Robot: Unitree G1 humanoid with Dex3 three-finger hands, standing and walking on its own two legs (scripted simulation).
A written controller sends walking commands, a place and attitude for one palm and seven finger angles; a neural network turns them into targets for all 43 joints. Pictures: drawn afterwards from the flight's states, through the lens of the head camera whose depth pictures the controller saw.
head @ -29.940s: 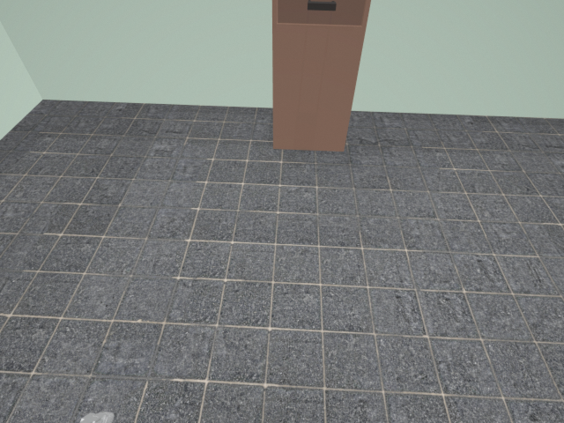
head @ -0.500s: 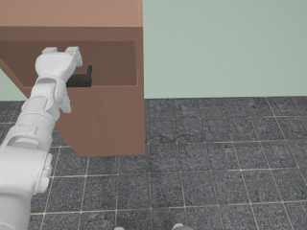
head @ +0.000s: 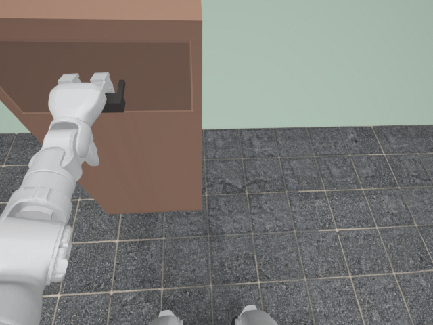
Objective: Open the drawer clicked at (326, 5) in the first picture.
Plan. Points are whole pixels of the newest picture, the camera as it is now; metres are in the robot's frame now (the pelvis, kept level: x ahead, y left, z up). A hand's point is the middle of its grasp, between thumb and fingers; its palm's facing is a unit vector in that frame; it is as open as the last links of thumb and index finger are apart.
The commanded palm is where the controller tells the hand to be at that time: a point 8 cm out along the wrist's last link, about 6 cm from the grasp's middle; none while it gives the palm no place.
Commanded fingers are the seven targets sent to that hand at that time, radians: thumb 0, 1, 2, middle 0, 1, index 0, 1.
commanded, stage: lower the fingers behind the handle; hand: left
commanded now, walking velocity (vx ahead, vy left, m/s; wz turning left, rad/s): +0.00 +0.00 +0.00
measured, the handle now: (93, 94) +0.55 +0.21 +0.06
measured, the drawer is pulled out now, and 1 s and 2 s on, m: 0.00 0.00 0.03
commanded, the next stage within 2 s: close the thumb around the handle in 0.26 s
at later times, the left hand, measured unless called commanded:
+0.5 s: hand (91, 119) +0.50 +0.22 +0.04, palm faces -0.05 -0.03 -1.00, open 13.4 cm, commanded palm +0.48 +0.22 +0.10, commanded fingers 0.00 -0.05 0.49 -0.33 -1.25 -0.33 -1.25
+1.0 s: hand (90, 121) +0.50 +0.22 +0.04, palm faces -0.05 -0.01 -1.00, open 5.8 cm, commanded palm +0.48 +0.22 +0.10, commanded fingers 0.00 0.90 0.90 -0.40 -1.35 -0.40 -1.35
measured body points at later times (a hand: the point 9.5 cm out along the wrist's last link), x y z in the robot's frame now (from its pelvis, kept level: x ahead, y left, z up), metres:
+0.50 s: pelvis +0.01 +0.00 +0.00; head +0.11 +0.01 +0.44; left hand +0.50 +0.22 +0.09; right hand +0.01 -0.28 -0.12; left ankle +0.00 +0.10 -0.70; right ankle +0.00 -0.13 -0.70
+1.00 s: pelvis +0.02 -0.01 +0.01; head +0.11 +0.00 +0.45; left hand +0.49 +0.22 +0.10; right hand +0.03 -0.28 -0.12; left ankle +0.00 +0.10 -0.70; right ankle +0.00 -0.13 -0.70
